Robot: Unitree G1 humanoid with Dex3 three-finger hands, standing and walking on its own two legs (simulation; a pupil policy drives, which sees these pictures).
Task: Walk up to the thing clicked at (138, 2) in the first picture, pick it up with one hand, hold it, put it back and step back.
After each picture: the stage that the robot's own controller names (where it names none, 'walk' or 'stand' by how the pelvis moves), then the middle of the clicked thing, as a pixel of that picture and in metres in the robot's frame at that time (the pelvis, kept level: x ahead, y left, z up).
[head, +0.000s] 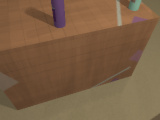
stand; out of the picture +1.02 -0.37 +0.03
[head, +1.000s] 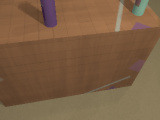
rise first; out of the picture +0.89 -0.34 +0.07
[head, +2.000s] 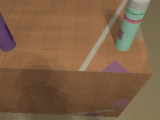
rise first; (129, 25) +0.58 -0.13 +0.05
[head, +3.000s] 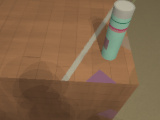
stand; (115, 34) +0.52 -0.11 +0.07
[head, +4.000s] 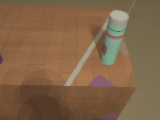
stand; (112, 40) +0.53 -0.12 +0.03
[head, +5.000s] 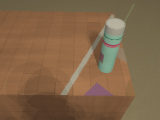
stand; (109, 48) +0.50 -0.11 +0.03
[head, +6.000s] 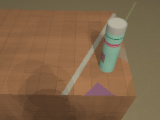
stand; (111, 48) +0.50 -0.11 +0.03
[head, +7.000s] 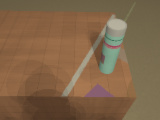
stand; (110, 49) +0.49 -0.11 +0.03
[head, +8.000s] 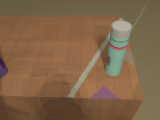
rise first; (116, 51) +0.49 -0.11 +0.03
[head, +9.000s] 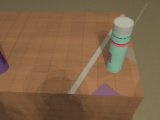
go down; (118, 47) +0.50 -0.11 +0.03
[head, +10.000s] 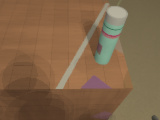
go down; (108, 39) +0.50 -0.13 +0.05
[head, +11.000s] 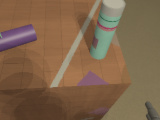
go down; (104, 32) +0.50 -0.12 +0.07
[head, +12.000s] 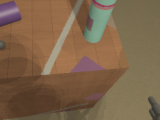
close in; (100, 11) +0.52 -0.10 +0.11
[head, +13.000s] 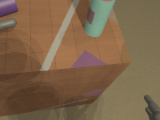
close; (101, 3) +0.52 -0.11 +0.12
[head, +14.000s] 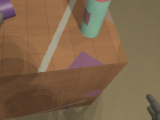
lift; (97, 4) +0.53 -0.11 +0.13
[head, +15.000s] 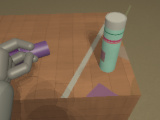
lift; (110, 45) +0.49 -0.11 +0.08
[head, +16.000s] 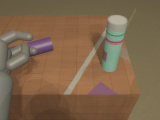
close; (112, 46) +0.51 -0.12 +0.06
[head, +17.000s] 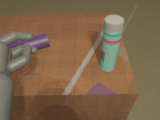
stand; (110, 46) +0.50 -0.11 +0.05
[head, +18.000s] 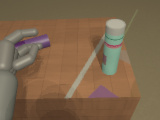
stand; (112, 49) +0.50 -0.12 +0.05
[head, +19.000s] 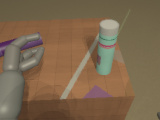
stand; (106, 50) +0.50 -0.10 +0.05
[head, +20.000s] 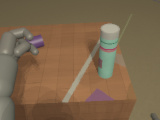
crouch; (107, 53) +0.50 -0.11 +0.04
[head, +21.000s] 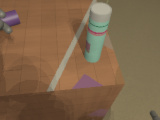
lower; (95, 36) +0.51 -0.10 +0.05
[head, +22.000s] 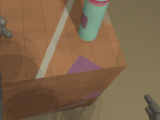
lower; (94, 7) +0.51 -0.10 +0.12
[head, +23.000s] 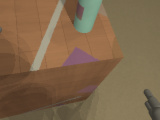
lower; out of the picture +0.53 -0.10 +0.13
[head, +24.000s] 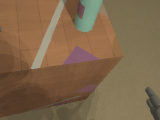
lower; out of the picture +0.54 -0.10 +0.13
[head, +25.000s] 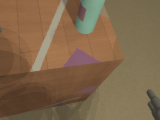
lower; out of the picture +0.53 -0.10 +0.13
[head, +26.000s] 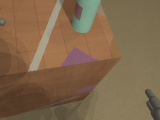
open; out of the picture +0.53 -0.10 +0.13
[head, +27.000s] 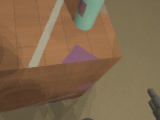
rise; out of the picture +0.53 -0.10 +0.13
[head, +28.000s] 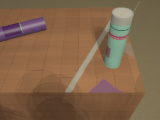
sink last; (116, 41) +0.50 -0.11 +0.08
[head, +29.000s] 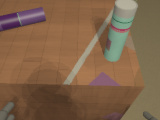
stand; (117, 34) +0.51 -0.11 +0.08
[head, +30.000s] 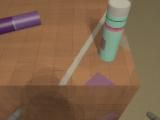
stand; (112, 33) +0.51 -0.10 +0.10
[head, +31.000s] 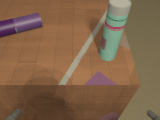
stand; (112, 32) +0.51 -0.10 +0.10
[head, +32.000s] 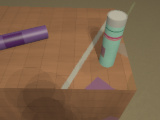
stand; (111, 42) +0.52 -0.11 +0.05
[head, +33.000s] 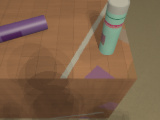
walk; (111, 29) +0.53 -0.11 +0.04
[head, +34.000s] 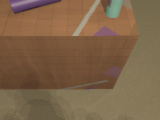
walk; out of the picture +0.74 -0.15 +0.05
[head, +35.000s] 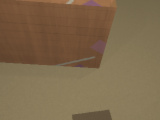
walk; out of the picture +1.05 -0.12 +0.05
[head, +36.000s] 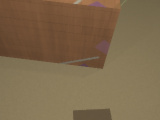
stand; out of the picture +1.10 -0.16 +0.04
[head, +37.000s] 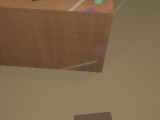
stand; out of the picture +1.11 -0.13 +0.03
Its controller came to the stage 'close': yes
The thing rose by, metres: 0.00
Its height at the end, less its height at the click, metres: +0.00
